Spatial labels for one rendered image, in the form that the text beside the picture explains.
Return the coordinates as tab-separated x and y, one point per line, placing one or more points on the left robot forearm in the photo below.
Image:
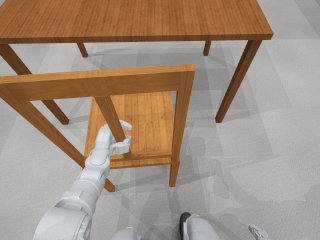
87	188

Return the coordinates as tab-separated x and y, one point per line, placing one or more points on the robot right thigh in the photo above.
198	229

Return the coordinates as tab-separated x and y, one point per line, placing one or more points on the robot left thigh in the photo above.
126	234

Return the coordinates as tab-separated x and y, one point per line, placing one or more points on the robot thigh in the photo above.
198	229
126	234

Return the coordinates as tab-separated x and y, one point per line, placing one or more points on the left robot hand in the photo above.
105	139

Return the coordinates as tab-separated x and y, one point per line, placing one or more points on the chair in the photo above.
140	96

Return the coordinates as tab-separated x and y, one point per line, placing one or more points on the table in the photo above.
112	21

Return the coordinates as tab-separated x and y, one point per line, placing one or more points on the robot left upper arm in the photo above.
64	224

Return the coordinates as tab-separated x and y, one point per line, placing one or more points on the right robot hand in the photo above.
259	234

